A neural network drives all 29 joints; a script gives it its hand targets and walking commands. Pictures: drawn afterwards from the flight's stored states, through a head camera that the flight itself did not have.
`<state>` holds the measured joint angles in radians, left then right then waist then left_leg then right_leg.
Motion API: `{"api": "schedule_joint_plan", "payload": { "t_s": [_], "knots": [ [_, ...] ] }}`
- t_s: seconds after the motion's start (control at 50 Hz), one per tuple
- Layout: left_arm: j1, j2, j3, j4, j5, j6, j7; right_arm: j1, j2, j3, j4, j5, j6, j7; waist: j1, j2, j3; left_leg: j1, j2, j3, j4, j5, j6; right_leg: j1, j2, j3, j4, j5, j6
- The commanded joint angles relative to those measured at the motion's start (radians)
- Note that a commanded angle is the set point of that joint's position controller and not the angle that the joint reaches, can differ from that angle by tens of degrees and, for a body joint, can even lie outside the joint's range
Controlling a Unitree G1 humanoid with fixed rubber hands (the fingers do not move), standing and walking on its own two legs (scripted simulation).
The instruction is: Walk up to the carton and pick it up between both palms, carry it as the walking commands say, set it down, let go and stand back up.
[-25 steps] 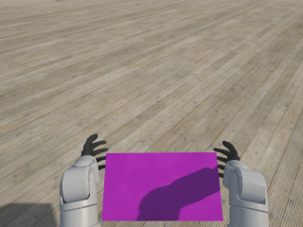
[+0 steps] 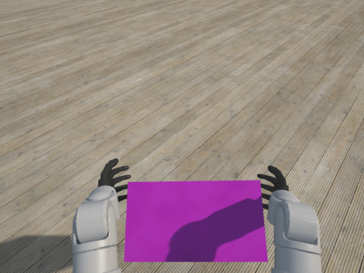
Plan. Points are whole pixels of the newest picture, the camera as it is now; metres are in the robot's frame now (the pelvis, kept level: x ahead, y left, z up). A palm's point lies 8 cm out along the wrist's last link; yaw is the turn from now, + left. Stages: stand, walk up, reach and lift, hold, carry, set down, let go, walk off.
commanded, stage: carry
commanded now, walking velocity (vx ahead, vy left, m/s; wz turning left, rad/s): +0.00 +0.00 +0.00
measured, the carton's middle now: (193, 213) +0.28 -0.01 -0.04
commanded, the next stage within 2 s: hold in 1.16 s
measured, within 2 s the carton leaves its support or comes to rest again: neither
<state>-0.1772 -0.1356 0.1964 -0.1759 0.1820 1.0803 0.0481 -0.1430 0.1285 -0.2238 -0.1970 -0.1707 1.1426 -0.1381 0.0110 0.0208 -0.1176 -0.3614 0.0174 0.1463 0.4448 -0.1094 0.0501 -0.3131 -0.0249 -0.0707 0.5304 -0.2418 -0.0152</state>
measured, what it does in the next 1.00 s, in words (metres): shifts its weight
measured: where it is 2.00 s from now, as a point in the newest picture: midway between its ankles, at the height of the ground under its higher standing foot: outside the picture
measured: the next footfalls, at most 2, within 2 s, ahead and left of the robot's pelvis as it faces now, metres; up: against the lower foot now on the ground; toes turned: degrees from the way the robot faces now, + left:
none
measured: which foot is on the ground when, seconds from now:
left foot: down 0.00-1.00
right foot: down 0.00-1.00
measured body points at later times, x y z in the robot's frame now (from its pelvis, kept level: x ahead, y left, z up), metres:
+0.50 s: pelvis +0.05 -0.01 -0.01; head +0.03 -0.02 +0.44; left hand +0.32 +0.15 +0.06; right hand +0.31 -0.21 +0.03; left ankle +0.08 +0.09 -0.73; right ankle +0.02 -0.11 -0.73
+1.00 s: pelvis +0.06 -0.01 -0.01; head +0.01 -0.01 +0.44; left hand +0.34 +0.15 +0.05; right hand +0.31 -0.21 +0.03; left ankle +0.08 +0.10 -0.73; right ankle +0.02 -0.11 -0.73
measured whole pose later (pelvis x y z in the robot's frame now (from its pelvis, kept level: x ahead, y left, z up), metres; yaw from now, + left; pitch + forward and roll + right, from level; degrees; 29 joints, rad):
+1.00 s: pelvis +0.06 -0.01 -0.01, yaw -2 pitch +0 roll +1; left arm -0.11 -0.13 0.18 -0.09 0.20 0.93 0.04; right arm -0.10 0.13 -0.21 -0.04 -0.21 0.96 -0.09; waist 0.00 -0.01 -0.13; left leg -0.31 0.05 0.17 0.60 -0.29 0.02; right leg -0.25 -0.01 -0.06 0.63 -0.39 -0.03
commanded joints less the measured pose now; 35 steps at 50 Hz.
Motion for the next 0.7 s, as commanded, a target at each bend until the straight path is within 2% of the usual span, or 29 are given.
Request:
{"api": "schedule_joint_plan", "payload": {
  "t_s": [0.0,0.02,0.04,0.06,0.12,0.14,0.2,0.22,0.24,0.26,0.28,0.3,0.32,0.34,0.36,0.4,0.42,0.44,0.46,0.48,0.5,0.52,0.54,0.58,0.6,0.62,0.64,0.66,0.68],
  "knots": [
    [-0.550,-0.911,-0.769,-0.078,-0.445,0.010,-0.296,-0.670,0.890,0.786,-0.127,0.443,-0.031,0.381,0.002,-0.080,-0.233,0.186,0.086,-0.101,-0.023,-0.140,0.001,-0.059,-0.136,0.171,-0.222,-0.237,-0.026],
    [-0.559,-0.904,-0.792,-0.117,-0.459,0.016,-0.297,-0.715,0.864,0.791,-0.195,0.454,-0.039,0.381,0.004,-0.094,-0.248,0.186,0.107,-0.117,-0.014,-0.073,-0.006,-0.027,-0.150,0.175,-0.202,-0.090,-0.022],
    [-0.522,-0.902,-0.667,0.089,-0.383,-0.013,-0.301,-0.684,0.837,0.672,-0.006,0.364,-0.065,0.378,0.003,-0.115,-0.280,0.212,0.089,-0.094,0.018,-0.031,-0.006,-0.024,-0.135,0.152,-0.183,-0.034,-0.022],
    [-0.554,-0.955,-0.822,-0.140,-0.483,0.001,-0.295,-0.727,0.869,0.804,-0.247,0.475,-0.058,0.379,0.006,-0.047,-0.241,0.175,0.096,-0.082,0.020,-0.040,-0.019,-0.012,-0.145,0.133,-0.164,-0.002,-0.024],
    [-0.517,-0.912,-0.763,-0.051,-0.447,0.008,-0.287,-0.665,0.854,0.774,-0.135,0.435,-0.043,0.379,0.002,-0.072,-0.289,0.191,0.120,-0.107,0.005,0.045,-0.008,0.034,-0.134,0.121,-0.087,0.156,-0.019],
    [-0.438,-0.905,-0.740,0.006,-0.422,0.002,-0.288,-0.622,0.814,0.739,-0.106,0.403,-0.054,0.378,0.012,-0.065,-0.318,0.180,0.120,-0.107,0.007,-0.008,-0.007,0.062,-0.119,0.121,-0.103,0.109,-0.012],
    [-0.522,-0.912,-0.779,-0.092,-0.446,-0.015,-0.285,-0.650,0.856,0.763,-0.130,0.421,-0.070,0.382,0.012,-0.038,-0.295,0.180,0.119,-0.089,0.021,0.015,-0.002,0.069,-0.147,0.157,-0.096,0.218,-0.023],
    [-0.488,-0.881,-0.684,0.071,-0.369,-0.040,-0.283,-0.651,0.803,0.668,-0.019,0.353,-0.098,0.384,0.023,-0.037,-0.314,0.205,0.111,-0.088,0.018,0.020,-0.005,0.078,-0.135,0.145,-0.070,0.229,-0.021],
    [-0.524,-0.906,-0.755,-0.084,-0.420,-0.058,-0.281,-0.612,0.826,0.720,-0.080,0.383,-0.106,0.382,0.017,-0.009,-0.343,0.227,0.128,-0.086,0.027,0.088,-0.003,0.086,-0.116,0.133,-0.038,0.283,-0.027],
    [-0.501,-0.841,-0.652,0.060,-0.331,-0.084,-0.279,-0.566,0.791,0.625,0.084,0.307,-0.134,0.381,0.008,-0.042,-0.299,0.203,0.136,-0.098,0.036,0.123,-0.003,0.069,-0.108,0.113,-0.039,0.267,-0.028],
    [-0.517,-0.892,-0.791,-0.171,-0.452,-0.060,-0.284,-0.628,0.854,0.798,-0.192,0.423,-0.118,0.379,0.018,-0.080,-0.259,0.193,0.133,-0.090,0.053,0.081,-0.015,0.048,-0.132,0.135,-0.074,0.255,-0.024],
    [-0.505,-0.873,-0.674,0.054,-0.366,-0.066,-0.289,-0.585,0.842,0.679,0.036,0.339,-0.122,0.381,0.005,-0.087,-0.270,0.192,0.116,-0.089,0.044,0.034,-0.012,0.058,-0.136,0.151,-0.077,0.237,-0.038],
    [-0.477,-0.901,-0.749,-0.085,-0.419,-0.070,-0.289,-0.694,0.844,0.776,-0.216,0.405,-0.139,0.386,0.018,-0.060,-0.296,0.219,0.136,-0.094,0.042,0.093,-0.008,0.071,-0.116,0.126,-0.035,0.240,-0.022],
    [-0.470,-0.924,-0.783,-0.100,-0.426,-0.057,-0.287,-0.695,0.845,0.770,-0.227,0.428,-0.129,0.386,0.020,0.001,-0.322,0.242,0.135,-0.085,0.039,0.124,-0.010,0.082,-0.115,0.120,-0.036,0.221,-0.026],
    [-0.492,-0.897,-0.717,-0.045,-0.408,-0.079,-0.290,-0.602,0.813,0.698,-0.073,0.350,-0.142,0.379,0.021,-0.035,-0.344,0.235,0.137,-0.090,0.058,0.172,-0.008,0.102,-0.111,0.123,-0.024,0.290,-0.024],
    [-0.457,-0.890,-0.782,-0.101,-0.427,-0.080,-0.282,-0.582,0.813,0.755,-0.163,0.377,-0.147,0.376,0.006,0.001,-0.342,0.260,0.157,-0.103,0.057,0.247,-0.007,0.072,-0.102,0.112,0.007,0.288,-0.032],
    [-0.449,-0.895,-0.737,-0.038,-0.408,-0.088,-0.284,-0.596,0.838,0.745,-0.097,0.369,-0.151,0.376,0.009,-0.065,-0.342,0.255,0.150,-0.084,0.084,0.243,-0.006,0.087,-0.101,0.121,-0.002,0.331,-0.023],
    [-0.485,-0.878,-0.784,-0.154,-0.432,-0.082,-0.282,-0.610,0.851,0.781,-0.180,0.403,-0.141,0.378,0.016,-0.031,-0.318,0.241,0.147,-0.086,0.081,0.214,-0.013,0.084,-0.117,0.130,-0.002,0.336,-0.029],
    [-0.435,-0.865,-0.691,0.034,-0.383,-0.085,-0.286,-0.561,0.801,0.689,-0.021,0.326,-0.149,0.373,0.011,-0.077,-0.320,0.216,0.147,-0.094,0.075,0.223,-0.005,0.117,-0.102,0.110,0.007,0.307,-0.021],
    [-0.443,-0.883,-0.804,-0.153,-0.450,-0.078,-0.290,-0.607,0.852,0.822,-0.241,0.410,-0.148,0.374,0.007,-0.090,-0.332,0.230,0.145,-0.096,0.085,0.191,-0.005,0.111,-0.120,0.135,0.004,0.368,-0.028],
    [-0.417,-0.888,-0.747,-0.019,-0.424,-0.084,-0.292,-0.591,0.799,0.730,-0.105,0.371,-0.146,0.370,0.002,-0.078,-0.328,0.224,0.133,-0.079,0.101,0.185,-0.016,0.095,-0.123,0.143,-0.008,0.404,-0.019],
    [-0.437,-0.863,-0.780,-0.166,-0.451,-0.086,-0.288,-0.598,0.855,0.814,-0.213,0.411,-0.143,0.371,0.007,-0.135,-0.339,0.209,0.133,-0.090,0.108,0.193,-0.011,0.134,-0.123,0.128,0.006,0.433,-0.017],
    [-0.447,-0.870,-0.773,-0.097,-0.433,-0.072,-0.282,-0.579,0.830,0.759,-0.134,0.397,-0.131,0.376,0.001,-0.069,-0.317,0.226,0.123,-0.085,0.109,0.181,-0.017,0.107,-0.130,0.139,0.005,0.448,-0.026],
    [-0.451,-0.874,-0.769,-0.118,-0.436,-0.069,-0.277,-0.594,0.812,0.770,-0.165,0.412,-0.126,0.376,0.014,-0.081,-0.321,0.228,0.114,-0.065,0.084,0.145,-0.021,0.110,-0.123,0.124,0.007,0.418,-0.021],
    [-0.391,-0.841,-0.659,0.087,-0.342,-0.096,-0.278,-0.546,0.768,0.655,0.019,0.318,-0.154,0.375,0.006,-0.054,-0.340,0.227,0.115,-0.081,0.088,0.194,-0.011,0.120,-0.114,0.114,0.021,0.349,-0.024],
    [-0.407,-0.843,-0.772,-0.090,-0.409,-0.094,-0.274,-0.548,0.800,0.769,-0.140,0.388,-0.156,0.373,0.006,-0.046,-0.301,0.235,0.128,-0.073,0.095,0.193,-0.021,0.072,-0.116,0.128,0.001,0.364,-0.028],
    [-0.369,-0.794,-0.622,0.106,-0.313,-0.132,-0.279,-0.508,0.763,0.638,0.084,0.284,-0.187,0.373,-0.004,-0.071,-0.354,0.236,0.147,-0.100,0.100,0.276,0.001,0.137,-0.101,0.102,0.021,0.383,-0.010],
    [-0.431,-0.871,-0.794,-0.167,-0.428,-0.113,-0.281,-0.544,0.826,0.783,-0.163,0.397,-0.180,0.376,0.000,-0.039,-0.300,0.249,0.128,-0.075,0.124,0.219,-0.022,0.078,-0.128,0.135,0.008,0.425,-0.017],
    [-0.448,-0.840,-0.730,-0.042,-0.391,-0.105,-0.280,-0.586,0.818,0.745,-0.070,0.382,-0.165,0.385,0.000,-0.023,-0.284,0.216,0.141,-0.080,0.102,0.192,-0.012,0.091,-0.120,0.118,0.000,0.366,-0.018]
  ]
}}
